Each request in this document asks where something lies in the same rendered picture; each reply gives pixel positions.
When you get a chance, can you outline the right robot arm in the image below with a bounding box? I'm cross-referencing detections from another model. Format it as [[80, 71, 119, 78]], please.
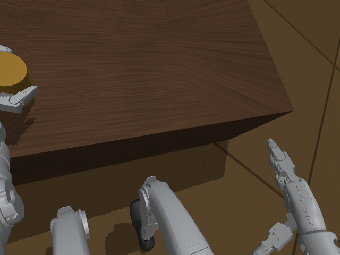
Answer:
[[297, 230, 340, 255]]

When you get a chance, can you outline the left robot arm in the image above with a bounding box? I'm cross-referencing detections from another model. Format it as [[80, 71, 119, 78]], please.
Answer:
[[0, 122, 24, 255]]

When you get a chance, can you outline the right robot foot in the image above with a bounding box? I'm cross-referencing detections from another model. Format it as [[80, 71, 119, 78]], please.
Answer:
[[130, 199, 155, 251]]

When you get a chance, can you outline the right robot hand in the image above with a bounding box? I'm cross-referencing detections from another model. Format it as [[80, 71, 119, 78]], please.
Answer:
[[252, 138, 326, 255]]

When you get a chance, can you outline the left robot hand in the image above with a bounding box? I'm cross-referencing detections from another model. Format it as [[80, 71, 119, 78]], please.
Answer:
[[0, 45, 39, 114]]

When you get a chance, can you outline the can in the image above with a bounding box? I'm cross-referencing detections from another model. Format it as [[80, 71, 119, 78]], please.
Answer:
[[0, 52, 35, 108]]

